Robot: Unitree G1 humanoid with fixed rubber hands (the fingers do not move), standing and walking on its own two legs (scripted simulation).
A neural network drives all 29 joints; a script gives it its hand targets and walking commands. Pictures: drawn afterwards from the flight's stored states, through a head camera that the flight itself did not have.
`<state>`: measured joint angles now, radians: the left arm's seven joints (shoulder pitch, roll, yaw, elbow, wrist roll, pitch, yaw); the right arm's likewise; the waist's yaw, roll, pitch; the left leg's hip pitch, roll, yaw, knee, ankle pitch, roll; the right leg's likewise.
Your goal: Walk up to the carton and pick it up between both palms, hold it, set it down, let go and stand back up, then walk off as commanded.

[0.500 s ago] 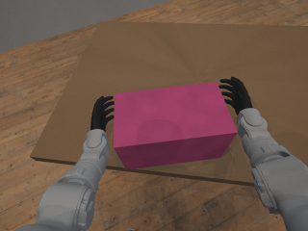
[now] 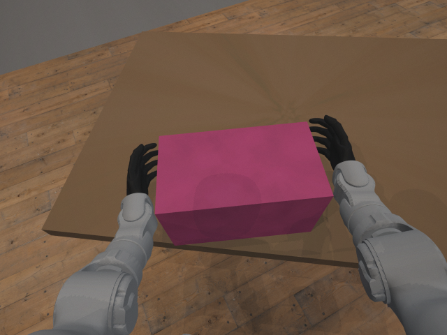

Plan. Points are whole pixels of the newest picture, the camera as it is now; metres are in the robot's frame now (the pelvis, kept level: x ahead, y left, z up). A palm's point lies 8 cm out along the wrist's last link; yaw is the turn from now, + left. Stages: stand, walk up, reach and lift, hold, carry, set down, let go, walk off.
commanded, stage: reach and lift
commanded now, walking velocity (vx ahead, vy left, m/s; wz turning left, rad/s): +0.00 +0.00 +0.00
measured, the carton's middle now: (238, 186) +0.41 +0.03 -0.02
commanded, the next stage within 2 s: none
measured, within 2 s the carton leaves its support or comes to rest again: leaves its support in 1.32 s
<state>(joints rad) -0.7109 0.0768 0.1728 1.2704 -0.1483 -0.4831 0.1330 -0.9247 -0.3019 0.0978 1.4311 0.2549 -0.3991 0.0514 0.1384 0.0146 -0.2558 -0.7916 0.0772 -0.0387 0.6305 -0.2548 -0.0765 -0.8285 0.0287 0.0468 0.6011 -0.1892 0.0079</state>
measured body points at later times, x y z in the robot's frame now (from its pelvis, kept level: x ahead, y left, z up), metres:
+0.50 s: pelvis +0.01 +0.01 +0.02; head +0.11 -0.01 +0.46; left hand +0.38 +0.22 +0.01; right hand +0.47 -0.15 +0.04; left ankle +0.00 +0.17 -0.71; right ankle +0.04 -0.12 -0.71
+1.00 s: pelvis +0.03 +0.01 +0.02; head +0.12 +0.00 +0.46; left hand +0.38 +0.22 +0.01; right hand +0.47 -0.15 +0.04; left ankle +0.01 +0.17 -0.71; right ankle +0.04 -0.12 -0.71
